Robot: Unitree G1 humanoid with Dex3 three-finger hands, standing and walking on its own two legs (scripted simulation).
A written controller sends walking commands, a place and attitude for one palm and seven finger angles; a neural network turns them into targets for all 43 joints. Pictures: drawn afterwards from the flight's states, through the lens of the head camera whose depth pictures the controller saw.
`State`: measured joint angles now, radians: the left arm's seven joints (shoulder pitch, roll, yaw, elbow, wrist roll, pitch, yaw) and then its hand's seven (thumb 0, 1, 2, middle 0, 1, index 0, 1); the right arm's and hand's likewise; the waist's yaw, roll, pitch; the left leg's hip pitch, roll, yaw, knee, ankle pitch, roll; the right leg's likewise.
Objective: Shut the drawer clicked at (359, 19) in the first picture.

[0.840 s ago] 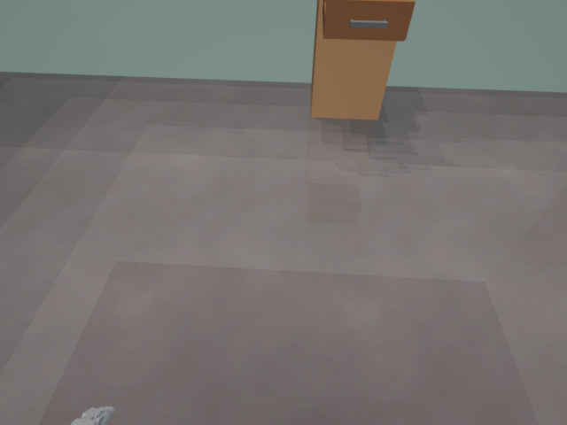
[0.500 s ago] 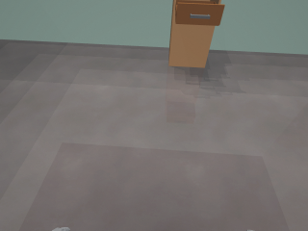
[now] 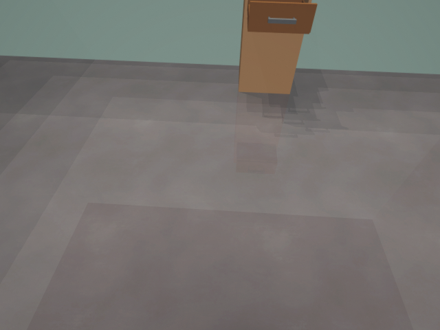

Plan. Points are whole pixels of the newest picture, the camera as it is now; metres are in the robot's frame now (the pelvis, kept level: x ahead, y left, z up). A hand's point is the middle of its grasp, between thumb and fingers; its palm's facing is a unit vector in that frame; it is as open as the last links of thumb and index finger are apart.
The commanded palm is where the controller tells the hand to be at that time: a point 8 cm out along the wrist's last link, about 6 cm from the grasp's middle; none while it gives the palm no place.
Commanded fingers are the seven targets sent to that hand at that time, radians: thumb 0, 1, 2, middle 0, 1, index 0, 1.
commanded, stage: look at it before walking up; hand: left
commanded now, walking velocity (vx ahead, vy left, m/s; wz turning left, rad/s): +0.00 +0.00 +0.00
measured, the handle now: (281, 19) +1.77 -0.27 -0.10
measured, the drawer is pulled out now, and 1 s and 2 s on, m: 0.26 0.26 0.26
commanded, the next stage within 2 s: walk to a spot facing it in 0.70 s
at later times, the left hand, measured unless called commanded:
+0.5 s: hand out of the picture +0.07 +0.25 -0.16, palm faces -0.03 -0.94 -0.33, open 7.4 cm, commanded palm none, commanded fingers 0.00 0.90 0.90 -0.20 -0.30 -0.20 -0.30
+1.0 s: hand out of the picture +0.07 +0.23 -0.17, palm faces -0.06 -0.96 -0.27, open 7.4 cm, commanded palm none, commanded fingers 0.00 0.90 0.90 -0.20 -0.30 -0.20 -0.30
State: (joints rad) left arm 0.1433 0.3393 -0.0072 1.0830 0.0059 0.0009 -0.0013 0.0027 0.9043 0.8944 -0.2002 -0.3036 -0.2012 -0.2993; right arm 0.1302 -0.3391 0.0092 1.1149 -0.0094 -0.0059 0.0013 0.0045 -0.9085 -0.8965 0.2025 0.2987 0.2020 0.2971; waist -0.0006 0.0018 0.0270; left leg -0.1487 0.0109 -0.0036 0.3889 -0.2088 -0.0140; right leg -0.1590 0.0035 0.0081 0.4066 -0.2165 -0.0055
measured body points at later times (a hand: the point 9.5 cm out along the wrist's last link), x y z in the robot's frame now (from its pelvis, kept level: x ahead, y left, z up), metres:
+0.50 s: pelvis +0.00 +0.00 +0.00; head +0.00 +0.00 +0.45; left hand +0.07 +0.30 -0.13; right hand +0.08 -0.29 -0.13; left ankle +0.00 +0.13 -0.74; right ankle +0.00 -0.12 -0.74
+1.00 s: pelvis +0.02 +0.00 -0.01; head +0.02 +0.00 +0.44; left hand +0.07 +0.28 -0.15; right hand +0.07 -0.27 -0.15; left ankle +0.00 +0.13 -0.74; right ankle +0.00 -0.12 -0.74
